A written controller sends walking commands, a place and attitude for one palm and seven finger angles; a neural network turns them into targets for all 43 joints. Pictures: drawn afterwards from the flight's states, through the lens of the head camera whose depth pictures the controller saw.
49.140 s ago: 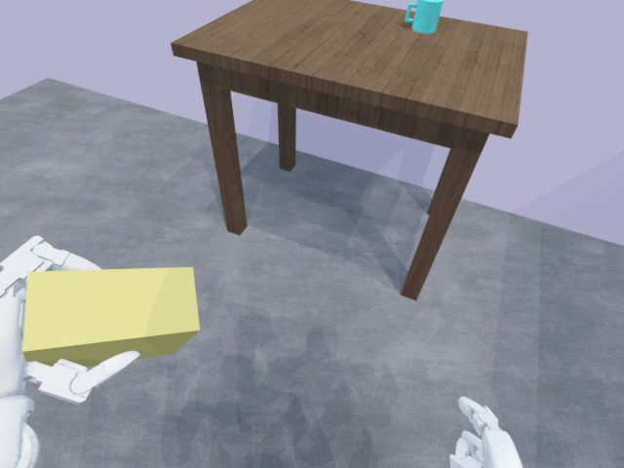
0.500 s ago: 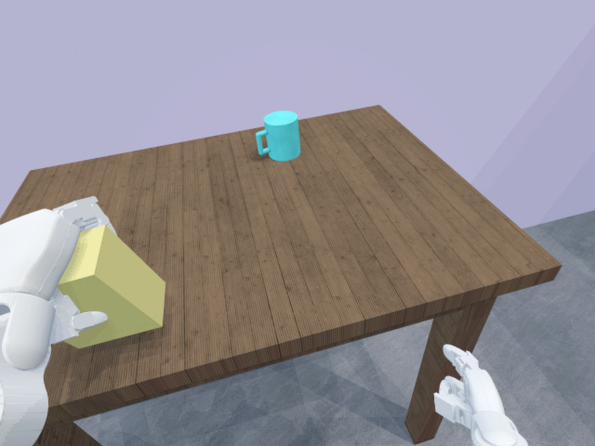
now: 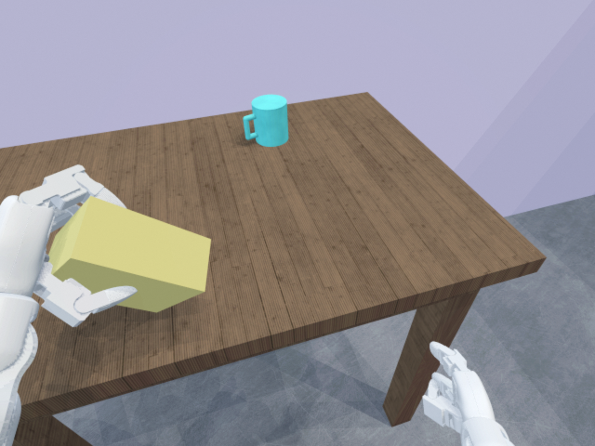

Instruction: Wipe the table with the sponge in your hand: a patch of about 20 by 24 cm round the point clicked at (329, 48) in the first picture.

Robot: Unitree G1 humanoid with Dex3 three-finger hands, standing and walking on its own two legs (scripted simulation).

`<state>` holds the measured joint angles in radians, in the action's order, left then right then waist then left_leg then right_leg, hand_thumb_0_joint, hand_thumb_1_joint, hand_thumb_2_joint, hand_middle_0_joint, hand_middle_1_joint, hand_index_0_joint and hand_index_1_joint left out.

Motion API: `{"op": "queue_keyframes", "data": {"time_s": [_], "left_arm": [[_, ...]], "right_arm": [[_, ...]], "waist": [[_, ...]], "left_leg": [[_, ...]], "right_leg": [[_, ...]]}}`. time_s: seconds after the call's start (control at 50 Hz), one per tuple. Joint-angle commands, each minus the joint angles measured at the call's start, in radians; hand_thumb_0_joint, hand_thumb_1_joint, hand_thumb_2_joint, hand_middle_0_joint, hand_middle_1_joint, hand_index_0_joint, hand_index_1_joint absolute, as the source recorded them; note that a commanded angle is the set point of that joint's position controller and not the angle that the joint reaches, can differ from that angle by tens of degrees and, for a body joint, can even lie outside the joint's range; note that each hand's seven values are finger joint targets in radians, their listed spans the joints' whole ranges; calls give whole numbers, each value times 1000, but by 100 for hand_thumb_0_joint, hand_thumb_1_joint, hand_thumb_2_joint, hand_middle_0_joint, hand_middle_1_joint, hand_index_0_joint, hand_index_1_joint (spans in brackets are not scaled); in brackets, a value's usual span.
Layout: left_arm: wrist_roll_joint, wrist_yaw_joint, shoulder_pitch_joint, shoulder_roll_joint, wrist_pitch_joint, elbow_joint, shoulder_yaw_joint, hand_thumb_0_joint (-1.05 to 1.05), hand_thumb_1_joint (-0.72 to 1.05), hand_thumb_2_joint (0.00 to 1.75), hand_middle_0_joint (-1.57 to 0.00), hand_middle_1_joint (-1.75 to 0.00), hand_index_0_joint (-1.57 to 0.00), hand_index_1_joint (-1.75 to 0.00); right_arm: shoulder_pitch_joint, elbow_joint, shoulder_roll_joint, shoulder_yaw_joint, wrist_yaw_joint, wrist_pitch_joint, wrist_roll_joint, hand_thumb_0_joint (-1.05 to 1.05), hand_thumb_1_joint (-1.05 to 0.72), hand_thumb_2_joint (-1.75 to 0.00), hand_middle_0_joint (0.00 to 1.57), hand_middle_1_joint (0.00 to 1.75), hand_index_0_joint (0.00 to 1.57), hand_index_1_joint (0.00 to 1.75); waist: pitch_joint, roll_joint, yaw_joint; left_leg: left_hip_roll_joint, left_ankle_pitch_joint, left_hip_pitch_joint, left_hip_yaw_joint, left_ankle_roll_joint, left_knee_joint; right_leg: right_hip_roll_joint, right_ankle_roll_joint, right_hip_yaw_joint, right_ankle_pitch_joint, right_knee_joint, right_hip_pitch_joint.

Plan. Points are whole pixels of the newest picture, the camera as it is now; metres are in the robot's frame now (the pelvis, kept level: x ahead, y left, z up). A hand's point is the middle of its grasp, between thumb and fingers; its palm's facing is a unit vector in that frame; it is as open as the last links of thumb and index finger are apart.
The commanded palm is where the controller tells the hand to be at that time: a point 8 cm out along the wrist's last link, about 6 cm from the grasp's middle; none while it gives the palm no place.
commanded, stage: step back with the hand held close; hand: left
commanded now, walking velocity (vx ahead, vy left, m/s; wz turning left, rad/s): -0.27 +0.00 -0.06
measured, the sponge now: (148, 268) +0.25 +0.21 +0.17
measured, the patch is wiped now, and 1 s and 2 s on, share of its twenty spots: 0.95 0.95 0.95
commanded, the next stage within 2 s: stop stepping back and stand still in 1.48 s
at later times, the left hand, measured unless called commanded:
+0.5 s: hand (57, 250) +0.21 +0.25 +0.24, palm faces +0.45 -0.81 -0.39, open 10.4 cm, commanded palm +0.14 +0.30 +0.27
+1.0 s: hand (32, 300) +0.16 +0.24 +0.24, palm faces +0.44 -0.80 -0.41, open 10.4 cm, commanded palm +0.09 +0.30 +0.27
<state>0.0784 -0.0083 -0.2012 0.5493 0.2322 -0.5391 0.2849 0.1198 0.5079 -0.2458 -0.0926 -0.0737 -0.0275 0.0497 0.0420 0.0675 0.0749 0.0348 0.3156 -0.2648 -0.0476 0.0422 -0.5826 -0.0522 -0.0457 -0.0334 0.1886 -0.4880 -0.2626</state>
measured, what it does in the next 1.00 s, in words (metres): shifts its weight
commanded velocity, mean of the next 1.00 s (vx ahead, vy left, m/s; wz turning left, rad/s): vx -0.32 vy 0.00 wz -0.08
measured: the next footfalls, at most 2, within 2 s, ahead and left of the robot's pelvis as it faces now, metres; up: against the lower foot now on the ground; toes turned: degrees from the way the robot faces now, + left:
right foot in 1.24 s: -0.09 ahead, -0.15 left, +0.00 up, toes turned -3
left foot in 1.48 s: -0.11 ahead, +0.12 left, +0.00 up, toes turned +1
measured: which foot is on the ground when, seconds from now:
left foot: down 0.00-1.00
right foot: down 0.00-0.94, up 0.96-1.00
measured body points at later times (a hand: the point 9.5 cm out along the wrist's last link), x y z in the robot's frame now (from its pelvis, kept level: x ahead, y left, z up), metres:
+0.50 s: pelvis -0.02 +0.02 -0.01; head -0.02 +0.03 +0.44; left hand +0.18 +0.29 +0.26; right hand +0.12 -0.22 -0.09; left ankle +0.03 +0.10 -0.73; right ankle +0.05 -0.09 -0.73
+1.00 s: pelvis -0.06 +0.02 -0.03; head -0.03 +0.05 +0.42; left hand +0.13 +0.29 +0.25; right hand +0.11 -0.21 -0.10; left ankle +0.03 +0.11 -0.73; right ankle +0.02 -0.10 -0.72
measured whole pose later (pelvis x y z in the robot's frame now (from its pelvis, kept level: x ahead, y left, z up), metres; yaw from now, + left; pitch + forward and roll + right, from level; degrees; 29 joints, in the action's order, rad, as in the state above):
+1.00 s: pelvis -0.06 +0.02 -0.03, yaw +1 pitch +2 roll -1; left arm -0.05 -0.15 -0.35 0.49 -0.15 -0.80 0.52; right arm 0.18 0.55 -0.20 -0.02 -0.04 0.02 0.01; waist -0.04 -0.04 -0.04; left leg -0.01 0.23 -0.54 0.07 0.06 -0.75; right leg -0.02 0.00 -0.01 0.35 -0.85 -0.58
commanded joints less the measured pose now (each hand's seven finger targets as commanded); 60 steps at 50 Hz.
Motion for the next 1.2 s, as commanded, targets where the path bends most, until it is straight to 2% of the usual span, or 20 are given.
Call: {"op": "queue_keyframes", "data": {"time_s": [0.0,0.04,0.06,0.16,0.32,0.48,0.54,0.6,0.66,0.72,0.82,0.86,0.9,0.94,0.96,0.98,1.02,1.06,1.14,1.18], "left_arm": [[-165,-130,97,190,-265,-407,267,0,10,130,-120,-160,-120,-160],[-175,-154,38,230,-325,-510,349,0,10,130,-120,-160,-120,-160],[-171,-159,-24,173,-342,-471,339,0,10,130,-120,-160,-120,-160],[-164,-174,-28,139,-382,-380,348,0,10,130,-120,-160,-120,-160],[-164,-160,-21,119,-390,-247,333,0,10,130,-120,-160,-120,-160],[-139,-173,-37,142,-436,-465,359,0,10,130,-120,-160,-120,-160],[-134,-179,-16,159,-441,-458,391,0,10,130,-120,-160,-120,-160],[-133,-177,59,115,-435,-351,359,0,10,130,-120,-160,-120,-160],[-139,-171,125,85,-420,-256,313,0,10,130,-120,-160,-120,-160],[-141,-165,174,85,-406,-196,279,0,10,130,-120,-160,-120,-160],[-150,-160,95,94,-414,-281,260,0,10,130,-120,-160,-120,-160],[-153,-163,20,120,-428,-388,306,0,10,130,-120,-160,-120,-160],[-151,-172,-33,153,-448,-494,370,0,10,130,-120,-160,-120,-160],[-143,-183,-36,189,-469,-585,428,0,10,130,-120,-160,-120,-160],[-137,-187,-1,164,-472,-575,416,0,10,130,-120,-160,-120,-160],[-138,-195,49,167,-468,-572,412,0,10,130,-120,-160,-120,-160],[-156,-202,54,143,-453,-493,408,0,10,130,-120,-160,-120,-160],[-154,-199,90,105,-444,-397,375,0,10,130,-120,-160,-120,-160],[-150,-162,170,42,-430,-215,279,0,10,130,-120,-160,-120,-160],[-159,-144,167,35,-443,-204,257,0,10,130,-120,-160,-120,-160]], "right_arm": [[-43,-151,-114,53,-12,41,-25,0,-90,-90,20,30,20,30],[-54,-158,-129,70,-7,48,-29,0,-90,-90,20,30,20,30],[-33,-142,-113,71,-4,52,-34,0,-90,-90,20,30,20,30],[9,-93,-113,98,4,56,-32,0,-90,-90,20,30,20,30],[9,-98,-125,125,3,60,-10,0,-90,-90,20,30,20,30],[-25,-108,-115,114,5,83,-30,0,-90,-90,20,30,20,30],[-10,-104,-120,121,3,95,-34,0,-90,-90,20,30,20,30],[16,-84,-118,123,0,102,-31,0,-90,-90,20,30,20,30],[20,-78,-115,120,-2,102,-23,0,-90,-90,20,30,20,30],[-1,-79,-110,117,-1,99,-12,0,-90,-90,20,30,20,30],[-29,-75,-87,102,14,83,-12,0,-90,-90,20,30,20,30],[-38,-97,-91,105,19,75,-17,0,-90,-90,20,30,20,30],[-36,-122,-100,119,21,81,-24,0,-90,-90,20,30,20,30],[-32,-134,-108,135,23,107,-42,0,-90,-90,20,30,20,30],[-15,-98,-89,135,27,125,-49,0,-90,-90,20,30,20,30],[-2,-92,-85,136,27,142,-53,0,-90,-90,20,30,20,30],[36,-44,-77,141,23,168,-44,0,-90,-90,20,30,20,30],[46,-19,-74,136,21,177,-36,0,-90,-90,20,30,20,30],[18,-21,-98,128,22,180,-29,0,-90,-90,20,30,20,30],[5,-37,-105,125,28,176,-22,0,-90,-90,20,30,20,30]], "waist": [[152,62,-70],[179,222,-57],[172,206,-57],[184,41,-84],[133,-43,-90],[123,50,-86],[141,98,-86],[115,97,-97],[77,36,-103],[21,-78,-103],[82,-147,-107],[138,-83,-105],[182,42,-96],[217,254,-95],[203,230,-108],[173,173,-110],[201,98,-101],[223,103,-103],[164,225,-104],[164,163,-98]], "left_leg": [[-88,-52,48,-87,10,45],[-149,-46,-71,-175,21,148],[-152,-33,-132,-183,25,158],[-174,-267,-121,-179,5,66],[-174,-77,-167,-180,6,64],[-186,194,-297,-208,38,157],[-194,212,-312,-212,41,164],[-201,268,-326,-207,41,151],[-186,273,-287,-192,29,113],[-149,278,-254,-149,10,-9],[-121,155,-114,-74,-10,-185],[-163,135,-136,-127,10,-47],[-246,114,-178,-213,47,109],[-400,117,-203,-345,98,315],[-444,213,-252,-338,109,361],[-432,121,-218,-321,111,324],[-384,-256,17,-191,88,202],[-359,-416,130,-147,70,170],[-313,-281,89,-105,18,190],[-297,-230,37,-89,-10,105]], "right_leg": [[201,-43,177,13,71,-67],[153,-20,138,-79,-39,46],[131,-9,107,-77,-59,78],[157,-7,115,-220,-72,59],[160,-2,120,-119,-42,-9],[129,6,123,1,-88,16],[119,7,125,0,-125,29],[104,12,124,58,-130,-3],[117,7,136,87,-79,-84],[188,-14,223,171,42,-199],[309,-51,260,108,105,-281],[263,-32,200,8,-8,-199],[149,15,116,-10,-195,-153],[34,53,75,304,-553,-169],[18,59,111,329,-760,-172],[32,57,133,335,-809,-252],[37,68,107,346,-675,-349],[36,76,69,341,-512,-336],[28,65,27,261,-125,-163],[59,50,36,84,78,-50]]}}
